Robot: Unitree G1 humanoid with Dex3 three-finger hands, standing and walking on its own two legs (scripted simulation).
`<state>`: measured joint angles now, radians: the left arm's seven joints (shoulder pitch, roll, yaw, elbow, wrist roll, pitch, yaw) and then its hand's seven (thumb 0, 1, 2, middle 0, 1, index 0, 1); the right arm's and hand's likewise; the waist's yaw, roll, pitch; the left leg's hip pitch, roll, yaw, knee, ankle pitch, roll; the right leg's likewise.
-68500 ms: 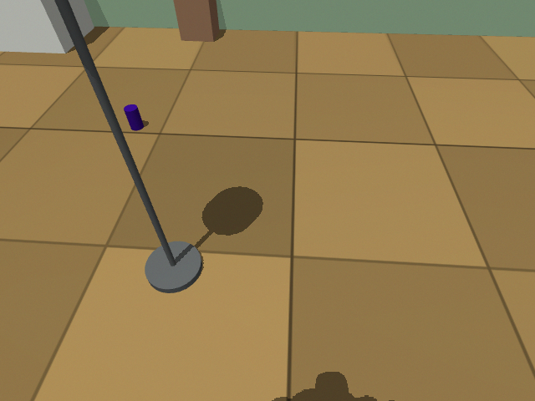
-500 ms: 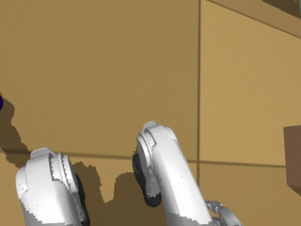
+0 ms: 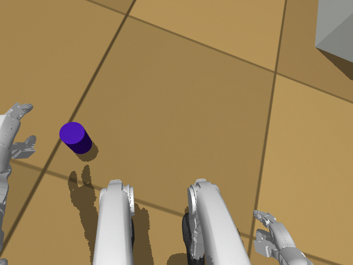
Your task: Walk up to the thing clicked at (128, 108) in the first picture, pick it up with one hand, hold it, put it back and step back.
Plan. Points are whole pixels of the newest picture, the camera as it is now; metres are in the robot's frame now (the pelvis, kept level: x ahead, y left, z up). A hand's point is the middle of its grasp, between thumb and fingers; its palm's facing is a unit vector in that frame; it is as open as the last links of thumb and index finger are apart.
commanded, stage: home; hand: left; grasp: from above
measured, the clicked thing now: (77, 139) +0.49 +0.31 -0.42
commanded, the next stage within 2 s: none
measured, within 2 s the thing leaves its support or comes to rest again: neither
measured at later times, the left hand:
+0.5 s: hand (25, 190) +0.26 +0.22 +0.09, palm faces +0.15 -0.95 -0.26, open 7.4 cm
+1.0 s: hand (19, 254) +0.21 +0.18 +0.18, palm faces +0.18 -0.96 -0.19, open 7.4 cm
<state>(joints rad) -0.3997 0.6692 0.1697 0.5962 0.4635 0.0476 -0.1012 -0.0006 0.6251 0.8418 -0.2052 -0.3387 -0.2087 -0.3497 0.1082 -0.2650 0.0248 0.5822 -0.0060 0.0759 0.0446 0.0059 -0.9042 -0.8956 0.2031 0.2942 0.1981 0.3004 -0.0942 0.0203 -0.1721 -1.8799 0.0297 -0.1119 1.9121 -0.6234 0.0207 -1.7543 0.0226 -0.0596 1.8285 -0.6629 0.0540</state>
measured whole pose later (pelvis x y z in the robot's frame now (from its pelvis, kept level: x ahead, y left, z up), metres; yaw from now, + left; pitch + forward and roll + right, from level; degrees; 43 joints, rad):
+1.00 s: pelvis +0.07 -0.02 +0.23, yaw +7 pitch +10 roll -3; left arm 0.50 0.22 0.03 -0.11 -0.06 0.45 0.01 0.01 0.90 0.90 -0.20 -0.30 -0.20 -0.30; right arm 0.26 -0.22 0.03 0.51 0.01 -0.22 -0.18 0.01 -0.90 -0.90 0.20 0.29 0.20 0.30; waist -0.03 0.05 -0.16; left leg -0.71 0.03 -0.07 1.00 -0.45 -0.02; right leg -0.62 0.00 -0.05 0.94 -0.48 0.01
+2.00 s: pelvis +0.07 -0.01 +0.23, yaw +7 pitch +9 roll -3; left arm 0.50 0.23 0.02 -0.13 -0.05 0.46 0.01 0.01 0.91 0.90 -0.20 -0.30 -0.20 -0.30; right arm 0.29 -0.21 0.04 0.54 0.00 -0.24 -0.18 0.02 -0.90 -0.90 0.21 0.30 0.20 0.30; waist -0.03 0.05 -0.15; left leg -0.71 0.03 -0.05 1.01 -0.46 0.00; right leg -0.62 0.00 -0.03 0.94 -0.48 0.03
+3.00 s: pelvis +0.07 -0.02 +0.24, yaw +7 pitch +5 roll -1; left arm 0.30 0.27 -0.01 0.27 0.04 0.18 0.03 0.01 0.90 0.90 -0.20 -0.30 -0.21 -0.30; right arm 0.19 -0.26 0.01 0.71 -0.09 -0.10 -0.07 0.01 -0.90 -0.90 0.21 0.30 0.20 0.30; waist 0.02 0.01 -0.03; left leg -0.57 0.01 -0.02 0.92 -0.44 -0.01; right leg -0.51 -0.02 -0.01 0.91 -0.48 0.01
